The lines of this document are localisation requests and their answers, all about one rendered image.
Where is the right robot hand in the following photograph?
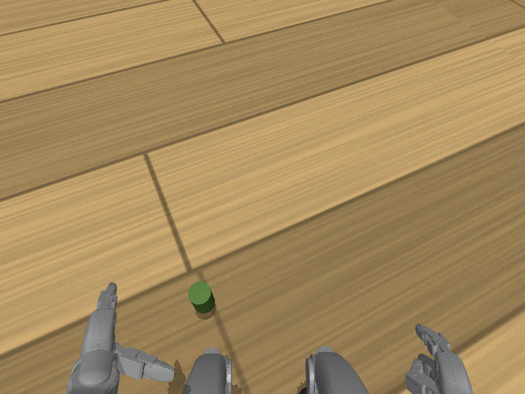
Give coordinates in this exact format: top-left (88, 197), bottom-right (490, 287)
top-left (405, 324), bottom-right (473, 394)

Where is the left robot arm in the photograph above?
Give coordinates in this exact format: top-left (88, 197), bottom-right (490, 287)
top-left (66, 350), bottom-right (120, 394)

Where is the can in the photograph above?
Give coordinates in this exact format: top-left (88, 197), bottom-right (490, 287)
top-left (188, 282), bottom-right (215, 314)

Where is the left robot hand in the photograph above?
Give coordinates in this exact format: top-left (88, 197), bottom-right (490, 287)
top-left (80, 282), bottom-right (175, 382)

